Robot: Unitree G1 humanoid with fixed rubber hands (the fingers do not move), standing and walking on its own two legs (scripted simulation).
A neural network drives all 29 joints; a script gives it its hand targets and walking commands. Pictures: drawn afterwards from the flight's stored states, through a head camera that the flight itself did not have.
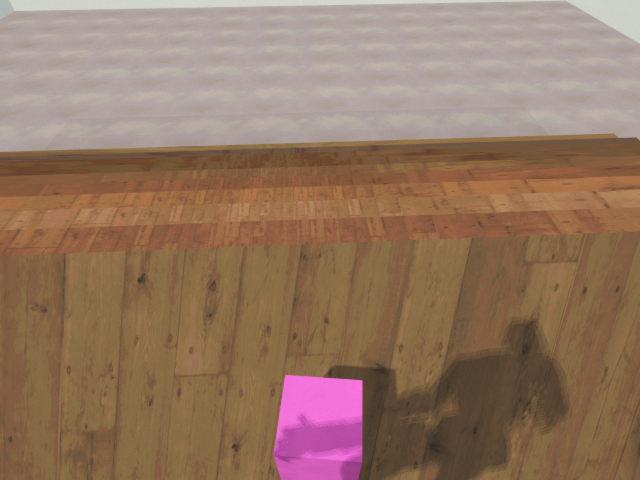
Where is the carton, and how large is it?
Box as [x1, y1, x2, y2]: [274, 375, 361, 479]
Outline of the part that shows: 285,375 274,448 274,457 281,479 357,479 361,465 361,380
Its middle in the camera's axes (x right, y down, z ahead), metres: +0.00 +0.52 +1.07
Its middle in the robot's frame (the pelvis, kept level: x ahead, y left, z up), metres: +0.42 +0.02 -0.66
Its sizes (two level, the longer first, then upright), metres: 0.210 0.200 0.250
